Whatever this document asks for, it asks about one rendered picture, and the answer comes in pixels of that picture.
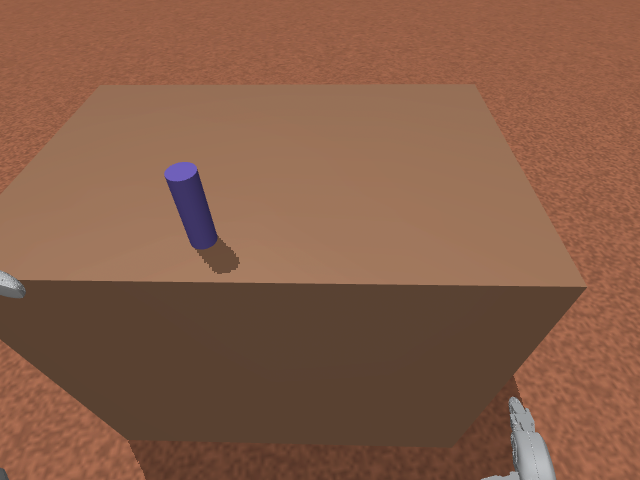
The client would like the can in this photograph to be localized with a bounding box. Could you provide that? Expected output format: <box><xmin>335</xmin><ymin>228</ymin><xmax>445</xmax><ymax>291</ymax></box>
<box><xmin>164</xmin><ymin>162</ymin><xmax>218</xmax><ymax>250</ymax></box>

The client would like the left robot hand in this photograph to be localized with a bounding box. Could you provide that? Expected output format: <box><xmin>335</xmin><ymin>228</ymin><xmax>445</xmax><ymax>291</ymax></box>
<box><xmin>0</xmin><ymin>270</ymin><xmax>26</xmax><ymax>298</ymax></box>

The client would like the right robot hand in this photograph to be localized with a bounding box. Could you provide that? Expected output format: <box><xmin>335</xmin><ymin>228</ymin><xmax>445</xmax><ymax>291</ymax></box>
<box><xmin>481</xmin><ymin>397</ymin><xmax>556</xmax><ymax>480</ymax></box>

